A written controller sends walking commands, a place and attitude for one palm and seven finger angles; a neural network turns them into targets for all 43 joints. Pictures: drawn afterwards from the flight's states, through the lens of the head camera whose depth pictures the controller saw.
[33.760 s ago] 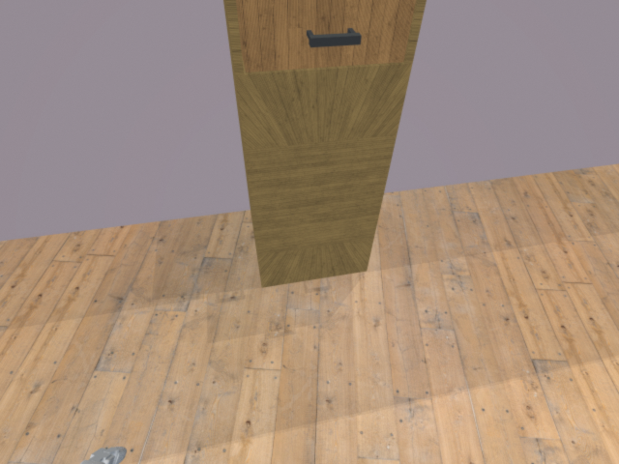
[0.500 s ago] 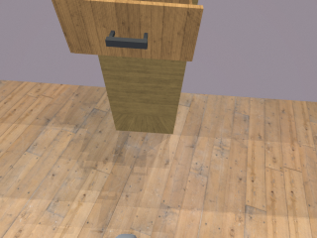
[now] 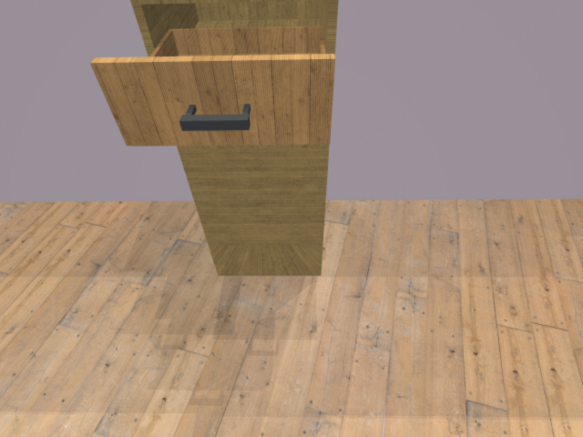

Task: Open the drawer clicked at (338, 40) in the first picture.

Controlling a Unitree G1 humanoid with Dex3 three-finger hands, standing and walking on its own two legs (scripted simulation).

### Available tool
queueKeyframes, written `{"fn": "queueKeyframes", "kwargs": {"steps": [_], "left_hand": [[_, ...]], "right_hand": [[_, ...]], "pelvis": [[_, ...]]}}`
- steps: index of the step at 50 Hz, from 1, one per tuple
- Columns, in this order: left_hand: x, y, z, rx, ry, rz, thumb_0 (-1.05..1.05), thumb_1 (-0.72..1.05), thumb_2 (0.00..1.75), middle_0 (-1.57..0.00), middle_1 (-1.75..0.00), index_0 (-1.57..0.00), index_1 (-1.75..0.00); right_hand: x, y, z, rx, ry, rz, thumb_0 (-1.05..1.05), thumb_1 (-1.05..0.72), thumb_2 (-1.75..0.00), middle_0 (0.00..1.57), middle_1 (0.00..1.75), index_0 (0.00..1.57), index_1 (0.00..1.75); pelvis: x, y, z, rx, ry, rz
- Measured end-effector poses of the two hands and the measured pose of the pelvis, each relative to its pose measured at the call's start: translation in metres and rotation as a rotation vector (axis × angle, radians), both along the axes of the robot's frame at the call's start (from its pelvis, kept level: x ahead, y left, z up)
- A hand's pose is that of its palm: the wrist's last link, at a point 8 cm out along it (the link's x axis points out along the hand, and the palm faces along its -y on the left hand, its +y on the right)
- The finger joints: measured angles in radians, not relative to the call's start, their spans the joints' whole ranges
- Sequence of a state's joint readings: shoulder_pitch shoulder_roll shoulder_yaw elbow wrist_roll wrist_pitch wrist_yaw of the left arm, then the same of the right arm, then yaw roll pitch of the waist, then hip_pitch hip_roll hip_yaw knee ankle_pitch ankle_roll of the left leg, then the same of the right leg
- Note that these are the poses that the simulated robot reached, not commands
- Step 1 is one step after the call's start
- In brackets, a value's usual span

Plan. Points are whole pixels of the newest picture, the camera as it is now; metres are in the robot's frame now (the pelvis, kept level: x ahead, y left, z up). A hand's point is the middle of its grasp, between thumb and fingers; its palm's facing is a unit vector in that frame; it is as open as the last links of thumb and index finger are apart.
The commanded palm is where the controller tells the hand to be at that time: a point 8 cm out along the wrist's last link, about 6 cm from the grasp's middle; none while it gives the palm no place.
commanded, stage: let the arm hang, fingers relaxed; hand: left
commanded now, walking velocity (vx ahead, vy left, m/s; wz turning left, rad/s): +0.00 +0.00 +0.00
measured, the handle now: (217, 116) +0.57 +0.15 +0.17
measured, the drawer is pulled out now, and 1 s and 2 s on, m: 0.28 0.28 0.28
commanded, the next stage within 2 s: look to check the result in 0.18 s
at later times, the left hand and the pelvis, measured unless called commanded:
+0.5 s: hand out of the picture +0.09 +0.24 -0.16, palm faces -0.03 -0.94 -0.34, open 7.4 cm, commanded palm none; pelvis +0.02 +0.00 +0.00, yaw +0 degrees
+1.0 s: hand out of the picture +0.11 +0.24 -0.16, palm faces -0.03 -0.94 -0.33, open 7.4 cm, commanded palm none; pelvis +0.04 +0.00 +0.01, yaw +0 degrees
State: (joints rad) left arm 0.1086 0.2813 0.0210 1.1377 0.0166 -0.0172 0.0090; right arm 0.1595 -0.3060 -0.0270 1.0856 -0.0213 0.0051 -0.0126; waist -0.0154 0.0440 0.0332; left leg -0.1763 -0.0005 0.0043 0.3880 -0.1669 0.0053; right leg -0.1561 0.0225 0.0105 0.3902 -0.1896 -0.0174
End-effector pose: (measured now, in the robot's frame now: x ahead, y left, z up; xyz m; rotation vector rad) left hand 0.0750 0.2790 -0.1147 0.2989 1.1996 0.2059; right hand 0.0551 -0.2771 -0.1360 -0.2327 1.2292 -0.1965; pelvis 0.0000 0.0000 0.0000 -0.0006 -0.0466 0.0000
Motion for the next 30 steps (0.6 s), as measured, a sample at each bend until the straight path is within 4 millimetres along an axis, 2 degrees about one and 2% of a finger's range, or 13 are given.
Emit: {"fn": "queueKeyframes", "kwargs": {"steps": [5,10,19,30], "left_hand": [[0.024,-0.007,0.000,-0.017,-0.028,-0.032,0.00,0.90,0.90,-0.20,-0.30,-0.20,-0.30],[0.031,-0.008,-0.002,-0.020,-0.014,-0.042,0.00,0.90,0.90,-0.20,-0.30,-0.20,-0.30],[0.018,0.000,-0.003,0.000,0.059,-0.022,0.00,0.90,0.90,-0.20,-0.30,-0.20,-0.30],[0.006,0.006,-0.003,0.011,0.104,0.009,0.00,0.90,0.90,-0.20,-0.30,-0.20,-0.30]], "right_hand": [[-0.004,-0.013,0.006,-0.033,0.026,-0.009,0.01,-0.90,-0.90,0.20,0.30,0.21,0.30],[-0.009,-0.019,0.009,-0.048,0.062,-0.017,0.01,-0.90,-0.90,0.20,0.30,0.21,0.30],[-0.007,-0.015,0.007,-0.036,0.105,-0.010,0.01,-0.90,-0.90,0.20,0.30,0.21,0.30],[0.022,-0.008,0.006,-0.021,0.072,0.013,0.01,-0.90,-0.90,0.20,0.30,0.21,0.30]], "pelvis": [[0.005,-0.002,0.001,-0.001,0.005,-0.003],[0.009,-0.004,0.003,-0.001,0.008,-0.005],[0.015,-0.005,0.004,-0.001,0.016,-0.005],[0.024,-0.004,0.005,-0.002,0.019,-0.004]]}}
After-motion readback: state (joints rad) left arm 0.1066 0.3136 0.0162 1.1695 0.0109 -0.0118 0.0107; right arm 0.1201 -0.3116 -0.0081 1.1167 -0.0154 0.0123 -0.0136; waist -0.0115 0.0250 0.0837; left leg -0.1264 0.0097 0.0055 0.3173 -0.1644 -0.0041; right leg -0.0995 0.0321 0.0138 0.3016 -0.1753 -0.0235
